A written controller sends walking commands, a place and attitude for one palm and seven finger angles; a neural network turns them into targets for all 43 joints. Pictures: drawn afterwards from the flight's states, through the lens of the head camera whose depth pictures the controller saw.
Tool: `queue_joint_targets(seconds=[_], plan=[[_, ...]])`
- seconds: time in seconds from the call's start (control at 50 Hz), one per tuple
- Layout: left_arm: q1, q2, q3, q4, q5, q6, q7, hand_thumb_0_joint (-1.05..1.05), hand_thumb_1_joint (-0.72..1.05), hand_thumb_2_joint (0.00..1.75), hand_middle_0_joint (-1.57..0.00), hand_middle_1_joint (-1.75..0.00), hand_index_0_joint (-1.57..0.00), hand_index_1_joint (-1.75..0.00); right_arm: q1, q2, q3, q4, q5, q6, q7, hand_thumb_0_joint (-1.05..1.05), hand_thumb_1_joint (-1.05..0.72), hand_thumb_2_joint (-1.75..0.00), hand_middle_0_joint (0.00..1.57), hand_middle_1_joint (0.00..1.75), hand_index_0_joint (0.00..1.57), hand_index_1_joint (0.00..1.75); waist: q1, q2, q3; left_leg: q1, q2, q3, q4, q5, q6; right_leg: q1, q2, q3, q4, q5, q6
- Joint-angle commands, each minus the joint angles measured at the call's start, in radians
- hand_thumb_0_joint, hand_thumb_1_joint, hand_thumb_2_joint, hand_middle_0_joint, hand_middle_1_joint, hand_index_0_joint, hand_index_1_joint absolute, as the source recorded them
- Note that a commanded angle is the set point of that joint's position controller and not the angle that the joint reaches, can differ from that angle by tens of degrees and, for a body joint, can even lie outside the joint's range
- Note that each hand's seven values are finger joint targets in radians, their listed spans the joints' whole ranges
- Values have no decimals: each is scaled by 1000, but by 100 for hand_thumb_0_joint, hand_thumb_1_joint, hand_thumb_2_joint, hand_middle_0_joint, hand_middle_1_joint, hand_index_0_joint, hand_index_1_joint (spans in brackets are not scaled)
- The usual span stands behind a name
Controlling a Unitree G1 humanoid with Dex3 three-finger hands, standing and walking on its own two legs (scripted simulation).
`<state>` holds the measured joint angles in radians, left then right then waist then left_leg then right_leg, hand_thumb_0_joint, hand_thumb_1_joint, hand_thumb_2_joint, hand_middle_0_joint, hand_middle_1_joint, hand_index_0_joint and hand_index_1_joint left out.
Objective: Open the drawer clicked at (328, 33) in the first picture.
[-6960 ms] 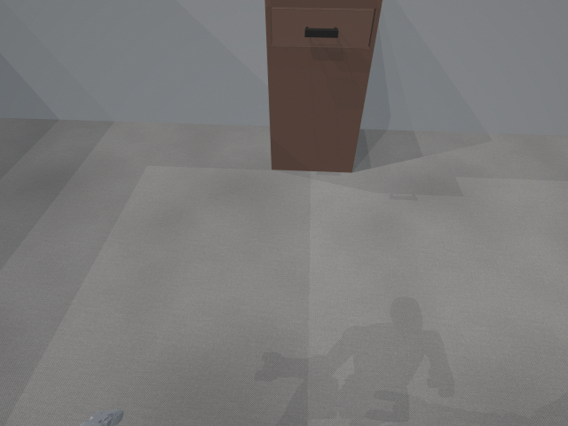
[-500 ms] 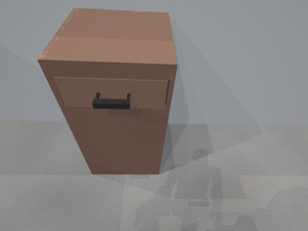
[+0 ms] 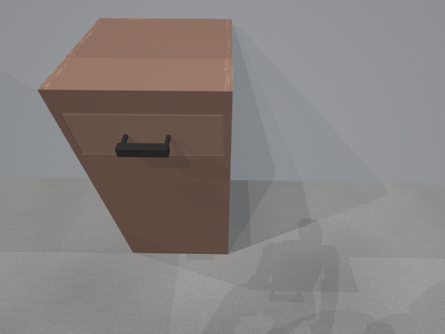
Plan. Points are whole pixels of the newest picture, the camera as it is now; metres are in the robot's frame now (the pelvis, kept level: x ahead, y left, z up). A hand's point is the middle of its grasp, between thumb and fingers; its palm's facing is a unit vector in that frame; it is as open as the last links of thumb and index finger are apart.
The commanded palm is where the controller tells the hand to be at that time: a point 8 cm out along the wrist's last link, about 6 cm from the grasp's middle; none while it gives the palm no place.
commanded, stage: come to a stop and stand still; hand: left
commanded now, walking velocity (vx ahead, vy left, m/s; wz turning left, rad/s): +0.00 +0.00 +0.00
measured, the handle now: (144, 144) +0.57 +0.23 -0.02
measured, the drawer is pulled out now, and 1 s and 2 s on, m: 0.00 0.00 0.00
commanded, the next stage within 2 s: look again from close up in 0.68 s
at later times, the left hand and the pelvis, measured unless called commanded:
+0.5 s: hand out of the picture +0.03 +0.17 -0.17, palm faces +0.04 -0.98 -0.19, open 7.4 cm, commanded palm none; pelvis +0.04 +0.00 +0.00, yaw -1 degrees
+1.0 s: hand out of the picture +0.04 +0.22 -0.19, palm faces -0.02 -0.98 -0.21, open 7.4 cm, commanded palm none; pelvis +0.03 +0.04 -0.01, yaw -2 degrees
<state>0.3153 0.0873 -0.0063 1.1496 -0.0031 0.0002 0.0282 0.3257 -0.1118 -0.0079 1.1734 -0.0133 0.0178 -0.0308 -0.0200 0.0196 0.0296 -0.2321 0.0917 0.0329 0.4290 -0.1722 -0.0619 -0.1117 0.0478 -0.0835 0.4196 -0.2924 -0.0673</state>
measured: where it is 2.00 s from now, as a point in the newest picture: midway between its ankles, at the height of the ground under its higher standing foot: outside the picture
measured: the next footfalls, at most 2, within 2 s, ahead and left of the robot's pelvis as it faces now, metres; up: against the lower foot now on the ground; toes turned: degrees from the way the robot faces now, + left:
none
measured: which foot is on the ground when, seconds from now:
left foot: down 0.00-1.00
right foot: down 0.00-1.00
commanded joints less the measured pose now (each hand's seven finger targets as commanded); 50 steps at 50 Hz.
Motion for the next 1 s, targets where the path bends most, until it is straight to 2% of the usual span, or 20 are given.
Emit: queue_joint_targets(seconds=[0.0, 0.18, 0.26, 0.4, 0.46, 0.5, 0.62, 0.74, 0.76, 0.78, 0.8, 0.82, 0.84, 0.86, 0.88, 0.9, 0.92, 0.94, 0.96, 0.98], plan=[[69, 115, 26, -29, 5, -16, 14, 0, 90, 90, -20, -30, -20, -30, 55, -69, -13, -18, 1, -14, -13, 0, -90, -90, 20, 30, 20, 30, 7, -25, 52, 74, 17, -11, -14, 95, 47, -118, -162, 146, -152, 159, 28], [97, 107, 27, -20, 9, -17, 20, 0, 90, 90, -20, -30, -20, -30, 22, -80, -13, -29, 4, -19, -20, 0, -90, -90, 20, 30, 20, 30, 15, -39, 22, 108, 27, -7, -9, 160, 51, -62, -158, 118, -102, 368, 41], [94, 108, 26, -19, 11, -14, 21, 0, 90, 90, -20, -30, -20, -30, 9, -84, -11, -29, 4, -16, -20, 0, -90, -90, 20, 30, 20, 30, 17, -45, 60, 106, 28, -7, -17, 161, 52, -78, -156, 114, -106, 349, 43], [90, 131, 30, -27, 11, -14, 22, 0, 90, 90, -20, -30, -20, -30, -6, -103, -8, -36, 3, -20, -21, 0, -90, -90, 20, 30, 20, 30, 20, -36, 13, 132, 30, -1, -4, 236, 56, -21, -161, 103, -82, 462, 45], [81, 140, 30, -32, 10, -13, 22, 0, 90, 90, -20, -30, -20, -30, -11, -110, -6, -37, 3, -21, -21, 0, -90, -90, 20, 30, 20, 30, 22, -28, 9, 141, 31, -1, -4, 255, 57, -14, -162, 101, -80, 467, 44], [81, 146, 32, -34, 10, -14, 23, 0, 90, 90, -20, -30, -20, -30, -12, -114, -6, -39, 3, -22, -21, 0, -90, -90, 20, 30, 20, 30, 21, -48, 5, 140, 31, 3, -2, 264, 56, 0, -163, 99, -75, 506, 47], [68, 154, 30, -41, 10, -10, 23, 0, 90, 90, -20, -30, -20, -30, -17, -121, -4, -39, 4, -21, -19, 0, -90, -90, 20, 30, 20, 30, 24, -39, 36, 140, 30, -1, -20, 253, 58, -12, -160, 98, -85, 450, 47], [67, 158, 27, -41, 10, -11, 21, 0, 90, 90, -20, -30, -20, -30, -21, -126, -2, -39, 4, -23, -17, 0, -90, -90, 20, 30, 20, 30, 24, -44, 37, 151, 31, -6, -32, 249, 61, -16, -161, 102, -94, 420, 48], [141, 186, 28, -30, 33, -58, 59, 0, 90, 90, -20, -30, -20, -30, -135, -156, -10, -129, 10, -43, -1, 0, -90, -90, 20, 30, 20, 30, 64, -87, 90, -20, 4, 61, 268, 164, 43, -72, -233, 216, -95, 963, 134], [120, 236, 45, -75, 35, -68, 53, 0, 90, 90, -20, -30, -20, -30, -95, -88, -7, -176, 8, -35, 7, 0, -90, -90, 20, 30, 20, 30, 22, -144, 37, -136, -48, 8, 302, -194, 71, 59, -280, 215, -2, 1182, 88], [85, 221, 36, -99, 33, -70, 47, 0, 90, 90, -20, -30, -20, -30, -73, -103, -17, -178, 2, -36, 3, 0, -90, -90, 20, 30, 20, 30, 0, -61, -6, -150, -55, 19, 269, -230, 85, 106, -281, 191, 44, 1228, 26], [67, 233, 39, -104, 29, -69, 45, 0, 90, 90, -20, -30, -20, -30, -45, -89, -9, -171, 4, -35, 7, 0, -90, -90, 20, 30, 20, 30, -2, -79, -66, -101, -47, 40, 201, -198, 84, 126, -258, 144, 74, 1158, -7], [58, 229, 35, -121, 26, -68, 42, 0, 90, 90, -20, -30, -20, -30, 2, -101, -8, -166, 6, -40, 10, 0, -90, -90, 20, 30, 20, 30, -20, -113, -122, -46, -69, 45, 127, -120, 85, 143, -218, 116, 126, 1080, -8], [48, 211, 32, -130, 17, -65, 41, 0, 90, 90, -20, -30, -20, -30, 41, -119, -11, -155, 2, -49, 9, 0, -90, -90, 20, 30, 20, 30, -31, -120, -165, 26, -60, 20, 79, 71, 96, 126, -185, 109, 188, 966, 4], [44, 190, 29, -140, 9, -56, 40, 0, 90, 90, -20, -30, -20, -30, 69, -157, -15, -149, 0, -56, 4, 0, -90, -90, 20, 30, 20, 30, -29, -57, -192, 113, -2, -30, 97, 329, 121, 50, -150, 86, 220, 723, 23], [55, 159, 23, -147, 5, -44, 39, 0, 90, 90, -20, -30, -20, -30, 62, -184, -17, -153, -1, -54, -3, 0, -90, -90, 20, 30, 20, 30, -10, 17, -172, 150, 61, -90, 106, 472, 154, -38, -112, 72, 196, 419, 38], [66, 139, 18, -150, 11, -26, 38, 0, 90, 90, -20, -30, -20, -30, 40, -194, -14, -160, 0, -48, -6, 0, -90, -90, 20, 30, 20, 30, 11, 79, -101, 113, 107, -127, 67, 452, 184, -87, -74, 60, 157, 89, 44], [68, 135, 15, -141, 15, -16, 32, 0, 90, 90, -20, -30, -20, -30, -4, -193, -10, -164, -1, -41, -8, 0, -90, -90, 20, 30, 20, 30, 25, 150, -1, 38, 108, -140, 28, 355, 191, -114, -63, 52, 125, -64, 44], [76, 144, 14, -132, 17, -11, 26, 0, 90, 90, -20, -30, -20, -30, -35, -179, -7, -173, -1, -35, -6, 0, -90, -90, 20, 30, 20, 30, 39, 120, 74, -43, 84, -134, 15, 223, 182, -115, -71, 61, 84, -77, 36], [87, 152, 13, -129, 20, -8, 22, 0, 90, 90, -20, -30, -20, -30, -57, -169, -4, -187, -1, -31, -2, 0, -90, -90, 20, 30, 20, 30, 44, 73, 130, -100, 46, -118, 9, 63, 161, -130, -84, 97, 38, -60, 25]])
